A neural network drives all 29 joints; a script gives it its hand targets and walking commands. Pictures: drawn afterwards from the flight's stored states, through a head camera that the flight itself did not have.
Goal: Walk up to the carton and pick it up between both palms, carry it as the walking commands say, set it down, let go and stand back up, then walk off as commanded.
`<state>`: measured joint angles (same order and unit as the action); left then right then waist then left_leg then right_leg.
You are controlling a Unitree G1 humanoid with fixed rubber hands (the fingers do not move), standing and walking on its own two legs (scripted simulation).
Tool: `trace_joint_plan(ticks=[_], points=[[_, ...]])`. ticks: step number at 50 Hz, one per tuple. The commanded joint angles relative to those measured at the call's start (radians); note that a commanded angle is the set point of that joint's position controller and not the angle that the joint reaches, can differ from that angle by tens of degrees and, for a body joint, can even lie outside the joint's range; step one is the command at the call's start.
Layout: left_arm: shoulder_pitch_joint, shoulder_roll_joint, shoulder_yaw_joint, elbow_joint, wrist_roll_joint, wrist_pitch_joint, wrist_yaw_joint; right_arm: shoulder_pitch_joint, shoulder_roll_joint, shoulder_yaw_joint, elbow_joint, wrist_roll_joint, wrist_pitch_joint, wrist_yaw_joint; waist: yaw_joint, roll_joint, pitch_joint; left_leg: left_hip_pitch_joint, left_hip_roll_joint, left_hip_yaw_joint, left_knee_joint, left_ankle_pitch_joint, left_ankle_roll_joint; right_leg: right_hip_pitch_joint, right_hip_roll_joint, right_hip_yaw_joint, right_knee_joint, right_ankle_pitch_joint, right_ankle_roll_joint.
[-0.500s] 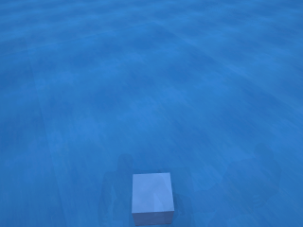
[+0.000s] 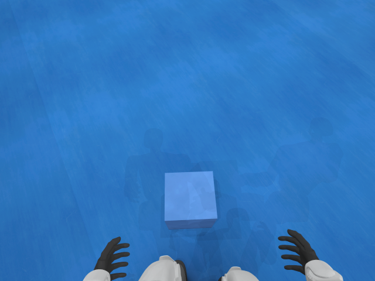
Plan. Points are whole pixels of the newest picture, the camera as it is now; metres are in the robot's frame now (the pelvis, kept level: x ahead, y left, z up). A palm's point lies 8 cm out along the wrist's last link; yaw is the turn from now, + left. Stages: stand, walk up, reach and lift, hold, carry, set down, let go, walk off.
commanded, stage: reach and lift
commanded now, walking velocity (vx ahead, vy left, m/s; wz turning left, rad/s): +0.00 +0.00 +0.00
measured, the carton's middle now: (189, 201) +0.42 +0.03 -0.62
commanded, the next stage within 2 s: none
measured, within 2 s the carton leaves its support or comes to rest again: neither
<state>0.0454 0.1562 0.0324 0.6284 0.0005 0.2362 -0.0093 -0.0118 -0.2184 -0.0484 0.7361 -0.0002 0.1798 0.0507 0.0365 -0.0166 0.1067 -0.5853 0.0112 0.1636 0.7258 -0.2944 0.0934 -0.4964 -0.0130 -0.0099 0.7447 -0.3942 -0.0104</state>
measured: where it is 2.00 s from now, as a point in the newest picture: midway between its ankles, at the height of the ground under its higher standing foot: outside the picture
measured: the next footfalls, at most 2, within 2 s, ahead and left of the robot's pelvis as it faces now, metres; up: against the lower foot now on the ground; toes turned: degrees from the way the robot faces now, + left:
none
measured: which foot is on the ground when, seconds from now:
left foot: down 0.00-1.00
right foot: down 0.00-1.00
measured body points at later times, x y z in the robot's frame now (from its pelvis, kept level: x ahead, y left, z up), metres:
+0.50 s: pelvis -0.05 -0.01 -0.04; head +0.15 +0.00 +0.36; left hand +0.27 +0.23 -0.17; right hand +0.29 -0.22 -0.16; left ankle +0.05 +0.06 -0.71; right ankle -0.02 -0.14 -0.71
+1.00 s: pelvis -0.04 +0.00 -0.07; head +0.26 +0.02 +0.26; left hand +0.41 +0.21 -0.21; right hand +0.42 -0.18 -0.21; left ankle +0.05 +0.06 -0.71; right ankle -0.02 -0.13 -0.71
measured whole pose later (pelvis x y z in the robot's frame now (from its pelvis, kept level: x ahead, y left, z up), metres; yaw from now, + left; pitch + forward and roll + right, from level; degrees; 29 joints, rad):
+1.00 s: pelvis -0.04 +0.00 -0.07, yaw +0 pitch +37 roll -2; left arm -0.87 0.20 0.17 0.70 0.00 0.16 0.10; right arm -0.85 -0.22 -0.26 0.75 0.04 0.09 -0.04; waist 0.04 -0.01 0.10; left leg -1.36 0.03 0.16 0.96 -0.25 0.12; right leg -1.29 -0.01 0.00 1.03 -0.39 -0.01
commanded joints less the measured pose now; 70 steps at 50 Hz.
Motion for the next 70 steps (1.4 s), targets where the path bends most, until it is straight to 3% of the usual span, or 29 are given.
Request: trace_joint_plan(ticks=[1, 4, 8, 12, 15, 17, 19, 20, 21, 22, 28, 32, 33, 35, 36, 37, 38, 45, 47, 48, 49, 52, 55, 56, 59, 60, 63, 67, 70], points=[[-0.051, 0.104, 0.112, -0.133, 0.017, -0.165, 0.031, -0.089, -0.12, -0.077, -0.167, 0.009, -0.154, -0.027, -0.015, 0.085, -0.636, 0.562, 0.061, -0.346, 0.171, 0.846, -0.064, -0.517, 0.048, 0.038, 0.085, 0.204, -0.004], [-0.138, 0.12, 0.123, -0.165, 0.014, -0.178, 0.04, -0.169, -0.114, -0.077, -0.239, 0.042, -0.164, -0.049, -0.003, 0.083, -0.67, 0.501, 0.048, -0.336, 0.191, 0.784, -0.066, -0.524, 0.043, 0.051, 0.093, 0.233, 0.0], [-0.351, 0.149, 0.117, -0.202, -0.03, -0.165, 0.031, -0.34, -0.115, -0.079, -0.308, 0.07, -0.145, -0.072, -0.026, 0.064, -0.671, 0.341, 0.031, -0.308, 0.221, 0.538, -0.06, -0.541, 0.027, 0.069, 0.113, 0.17, -0.004], [-0.456, 0.182, 0.122, -0.135, -0.06, -0.113, 0.025, -0.422, -0.097, -0.076, -0.275, 0.057, -0.091, -0.084, -0.026, 0.009, -0.615, 0.174, 0.018, -0.269, 0.204, 0.278, -0.052, -0.516, 0.02, 0.067, 0.115, 0.062, -0.003], [-0.496, 0.204, 0.142, -0.07, -0.053, -0.067, 0.021, -0.463, -0.101, -0.08, -0.245, 0.054, -0.042, -0.094, -0.009, 0.012, -0.628, 0.11, 0.014, -0.246, 0.194, 0.142, -0.058, -0.486, 0.012, 0.067, 0.112, 0.004, -0.004], [-0.55, 0.207, 0.151, -0.031, -0.067, -0.036, 0.019, -0.535, -0.102, -0.084, -0.235, 0.059, -0.015, -0.101, -0.007, -0.026, -0.628, 0.067, 0.009, -0.238, 0.2, 0.093, -0.056, -0.469, 0.013, 0.067, 0.115, -0.018, -0.004], [-0.619, 0.204, 0.164, -0.015, -0.059, -0.023, 0.02, -0.581, -0.105, -0.113, -0.19, 0.047, 0.006, -0.102, -0.027, 0.004, -0.619, 0.077, 0.007, -0.251, 0.191, 0.066, -0.062, -0.511, 0.017, 0.055, 0.13, -0.03, -0.001], [-0.643, 0.208, 0.176, -0.009, -0.055, -0.02, 0.02, -0.623, -0.106, -0.123, -0.192, 0.047, 0.008, -0.106, -0.017, -0.005, -0.638, 0.066, 0.006, -0.247, 0.191, 0.06, -0.062, -0.491, 0.017, 0.061, 0.12, -0.026, -0.004], [-0.709, 0.209, 0.176, -0.013, -0.06, -0.021, 0.014, -0.67, -0.11, -0.131, -0.2, 0.051, 0.011, -0.108, -0.042, 0.001, -0.634, 0.039, 0.003, -0.241, 0.198, 0.055, -0.059, -0.493, 0.017, 0.062, 0.118, -0.017, -0.004], [-0.763, 0.21, 0.185, -0.007, -0.055, -0.021, 0.018, -0.728, -0.112, -0.138, -0.197, 0.048, 0.011, -0.107, -0.034, -0.012, -0.621, 0.017, 0.002, -0.248, 0.2, 0.051, -0.059, -0.532, 0.022, 0.056, 0.136, -0.028, 0.0], [-0.938, 0.205, 0.207, -0.014, -0.073, -0.057, 0.041, -0.898, -0.155, -0.165, -0.155, 0.067, -0.031, -0.104, -0.037, 0.021, -0.787, 0.118, 0.004, -0.316, 0.248, 0.176, -0.067, -0.67, 0.035, 0.044, 0.191, 0.061, -0.006], [-0.999, 0.18, 0.203, 0.013, -0.063, -0.066, 0.064, -0.931, -0.179, -0.201, -0.048, 0.056, -0.05, -0.101, -0.051, 0.06, -0.85, 0.242, 0.005, -0.366, 0.268, 0.285, -0.077, -0.814, 0.047, 0.034, 0.207, 0.087, -0.003], [-1.006, 0.168, 0.201, 0.008, -0.076, -0.074, 0.066, -0.926, -0.193, -0.22, -0.048, 0.055, -0.061, -0.103, -0.07, 0.054, -0.902, 0.288, 0.006, -0.386, 0.277, 0.325, -0.079, -0.823, 0.051, 0.031, 0.211, 0.11, -0.007], [-1.015, 0.147, 0.203, 0.014, -0.066, -0.094, 0.077, -0.944, -0.19, -0.235, -0.046, 0.058, -0.083, -0.105, -0.067, 0.09, -0.96, 0.364, 0.006, -0.403, 0.304, 0.464, -0.08, -0.9, 0.058, 0.03, 0.224, 0.161, -0.005], [-1.074, 0.157, 0.214, -0.004, -0.051, -0.093, 0.084, -0.967, -0.196, -0.238, -0.018, 0.05, -0.086, -0.103, -0.06, 0.092, -0.961, 0.383, 0.007, -0.413, 0.308, 0.464, -0.083, -0.96, 0.059, 0.033, 0.232, 0.136, -0.003], [-1.075, 0.147, 0.218, -0.005, -0.058, -0.102, 0.093, -0.983, -0.2, -0.243, -0.023, 0.048, -0.098, -0.099, -0.065, 0.066, -0.994, 0.419, 0.01, -0.432, 0.32, 0.514, -0.082, -0.985, 0.064, 0.03, 0.241, 0.155, -0.001], [-1.041, 0.116, 0.203, 0.008, -0.068, -0.107, 0.098, -0.957, -0.195, -0.248, -0.012, 0.05, -0.11, -0.098, -0.072, 0.094, -1.031, 0.481, 0.01, -0.437, 0.329, 0.61, -0.084, -1.001, 0.067, 0.022, 0.242, 0.198, -0.005], [-1.241, 0.16, 0.217, -0.186, -0.074, -0.139, 0.133, -1.194, -0.3, -0.259, -0.216, 0.043, -0.156, -0.101, -0.082, 0.087, -1.393, 0.751, 0.029, -0.477, 0.405, 0.982, -0.069, -1.089, 0.08, 0.027, 0.269, 0.257, -0.004], [-1.252, 0.148, 0.244, -0.136, -0.06, -0.133, 0.134, -1.233, -0.278, -0.232, -0.185, 0.055, -0.15, -0.1, -0.05, 0.088, -1.324, 0.724, 0.026, -0.461, 0.401, 0.942, -0.071, -1.127, 0.073, 0.04, 0.255, 0.227, -0.003], [-1.296, 0.157, 0.238, -0.167, -0.063, -0.141, 0.132, -1.25, -0.274, -0.238, -0.202, 0.056, -0.151, -0.101, -0.061, 0.103, -1.359, 0.75, 0.027, -0.462, 0.407, 0.993, -0.069, -1.136, 0.076, 0.037, 0.258, 0.246, -0.006], [-1.32, 0.149, 0.235, -0.104, -0.059, -0.132, 0.127, -1.285, -0.274, -0.244, -0.174, 0.039, -0.144, -0.1, -0.062, 0.088, -1.308, 0.707, 0.028, -0.464, 0.406, 0.923, -0.072, -1.174, 0.073, 0.033, 0.26, 0.207, 0.002], [-1.304, 0.167, 0.313, 0.036, -0.015, -0.142, 0.11, -1.285, -0.233, -0.257, -0.074, 0.007, -0.14, -0.112, -0.025, 0.058, -1.166, 0.525, 0.013, -0.41, 0.408, 0.89, -0.065, -1.205, 0.071, 0.033, 0.234, 0.207, 0.006], [-1.266, 0.151, 0.347, 0.142, 0.015, -0.153, 0.084, -1.219, -0.172, -0.275, 0.026, -0.023, -0.134, -0.118, -0.014, 0.057, -1.113, 0.393, -0.001, -0.366, 0.392, 0.874, -0.07, -1.15, 0.077, 0.022, 0.211, 0.251, 0.015], [-1.269, 0.152, 0.361, 0.119, 0.029, -0.161, 0.076, -1.199, -0.155, -0.277, 0.015, -0.026, -0.134, -0.12, -0.017, 0.066, -1.158, 0.423, 0.0, -0.365, 0.403, 0.929, -0.071, -1.145, 0.08, 0.025, 0.205, 0.277, 0.019], [-1.299, 0.169, 0.392, 0.103, 0.066, -0.181, 0.059, -1.187, -0.116, -0.27, 0.025, -0.03, -0.13, -0.128, 0.01, 0.065, -1.176, 0.372, -0.003, -0.349, 0.42, 0.925, -0.072, -1.158, 0.084, 0.022, 0.209, 0.3, 0.026], [-1.288, 0.152, 0.389, 0.134, 0.072, -0.187, 0.056, -1.169, -0.1, -0.285, 0.079, -0.044, -0.131, -0.127, -0.006, 0.07, -1.121, 0.31, 0.002, -0.351, 0.422, 0.908, -0.073, -1.195, 0.085, 0.019, 0.226, 0.29, 0.03], [-1.369, 0.154, 0.389, 0.092, 0.078, -0.205, 0.037, -1.233, -0.067, -0.265, 0.018, -0.013, -0.138, -0.127, 0.007, 0.075, -1.164, 0.26, 0.004, -0.351, 0.472, 0.891, -0.077, -1.241, 0.085, 0.012, 0.254, 0.298, 0.034], [-1.432, 0.227, 0.384, -0.058, 0.038, -0.216, 0.036, -1.38, -0.12, -0.243, -0.23, 0.014, -0.167, -0.158, -0.014, 0.045, -1.441, 0.347, 0.006, -0.381, 0.571, 1.002, -0.064, -1.253, 0.087, 0.003, 0.34, 0.338, 0.045], [-1.468, 0.268, 0.372, -0.095, -0.008, -0.202, 0.035, -1.464, -0.152, -0.194, -0.334, 0.062, -0.154, -0.182, -0.001, 0.015, -1.578, 0.25, -0.013, -0.35, 0.627, 0.928, -0.056, -1.137, 0.077, 0.02, 0.418, 0.408, 0.042]])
